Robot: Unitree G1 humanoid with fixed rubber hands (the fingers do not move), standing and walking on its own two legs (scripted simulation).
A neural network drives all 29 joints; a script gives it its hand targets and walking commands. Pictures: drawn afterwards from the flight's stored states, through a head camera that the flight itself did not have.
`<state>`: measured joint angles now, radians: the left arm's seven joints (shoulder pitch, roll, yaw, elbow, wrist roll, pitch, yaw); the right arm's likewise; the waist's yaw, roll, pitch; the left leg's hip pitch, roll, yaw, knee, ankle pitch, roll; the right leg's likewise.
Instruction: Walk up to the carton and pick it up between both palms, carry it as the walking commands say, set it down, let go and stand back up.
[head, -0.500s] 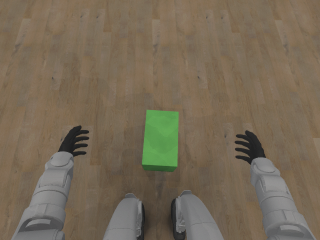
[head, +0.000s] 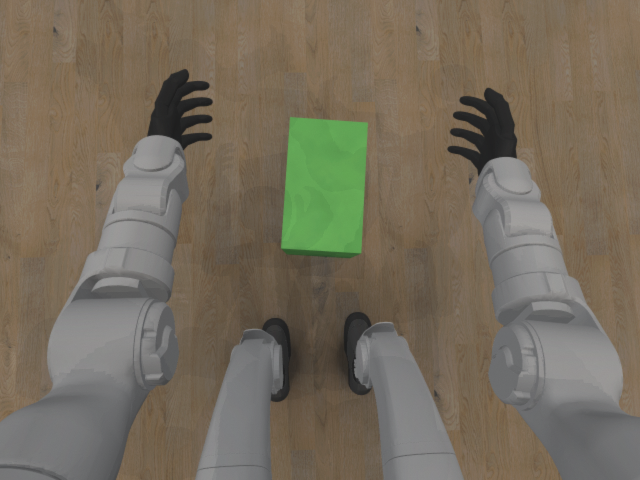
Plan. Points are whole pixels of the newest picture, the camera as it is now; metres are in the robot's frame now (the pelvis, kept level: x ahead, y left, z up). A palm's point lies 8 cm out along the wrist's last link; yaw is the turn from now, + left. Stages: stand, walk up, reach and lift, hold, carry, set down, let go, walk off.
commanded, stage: reach and lift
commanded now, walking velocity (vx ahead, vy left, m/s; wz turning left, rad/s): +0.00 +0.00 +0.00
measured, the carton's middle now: (323, 195) +0.51 -0.03 -0.56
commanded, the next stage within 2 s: none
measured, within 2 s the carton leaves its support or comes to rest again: neither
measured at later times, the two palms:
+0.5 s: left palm (199, 136) +0.52 +0.16 -0.17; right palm (459, 151) +0.49 -0.20 -0.16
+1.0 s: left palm (227, 167) +0.52 +0.15 -0.33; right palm (420, 179) +0.49 -0.20 -0.33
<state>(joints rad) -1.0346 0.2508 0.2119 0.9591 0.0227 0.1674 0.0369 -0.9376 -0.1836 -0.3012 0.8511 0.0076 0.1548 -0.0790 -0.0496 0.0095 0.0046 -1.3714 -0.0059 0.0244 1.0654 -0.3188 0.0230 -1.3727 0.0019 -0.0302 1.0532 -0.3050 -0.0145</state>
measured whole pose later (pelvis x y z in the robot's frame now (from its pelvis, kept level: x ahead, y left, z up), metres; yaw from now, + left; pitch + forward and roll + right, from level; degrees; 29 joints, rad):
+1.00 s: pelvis -0.03 +0.00 -0.20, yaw -1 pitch +46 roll -1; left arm -1.32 0.31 0.12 1.04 -0.12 0.11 0.14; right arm -1.22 -0.23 -0.23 0.94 0.13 0.10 -0.15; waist -0.05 0.00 0.05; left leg -2.12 0.01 0.03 1.86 -0.53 0.04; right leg -2.13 0.00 -0.04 1.84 -0.51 -0.02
